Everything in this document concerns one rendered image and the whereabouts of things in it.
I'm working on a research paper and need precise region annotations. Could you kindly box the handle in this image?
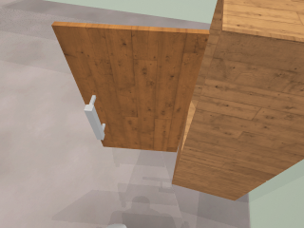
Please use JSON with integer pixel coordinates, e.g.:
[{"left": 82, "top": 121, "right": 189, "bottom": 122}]
[{"left": 84, "top": 95, "right": 105, "bottom": 141}]

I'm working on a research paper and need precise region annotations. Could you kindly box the cupboard door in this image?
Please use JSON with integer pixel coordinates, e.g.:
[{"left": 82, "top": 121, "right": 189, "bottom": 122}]
[{"left": 51, "top": 21, "right": 210, "bottom": 153}]

